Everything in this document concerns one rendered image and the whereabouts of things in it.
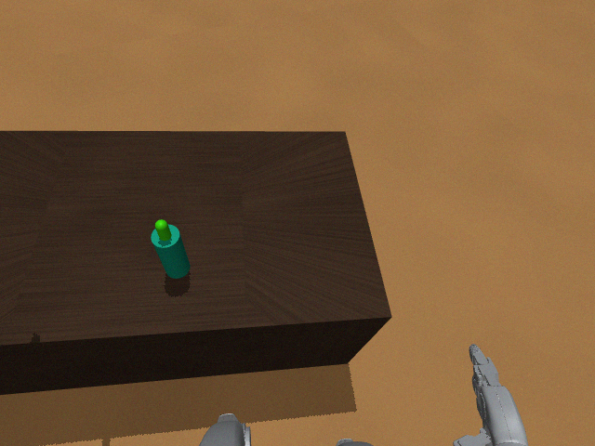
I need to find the bottle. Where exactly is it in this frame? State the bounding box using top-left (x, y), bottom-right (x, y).
top-left (151, 219), bottom-right (190, 279)

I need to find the right robot hand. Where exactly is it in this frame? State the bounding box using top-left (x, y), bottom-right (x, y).
top-left (453, 344), bottom-right (528, 446)

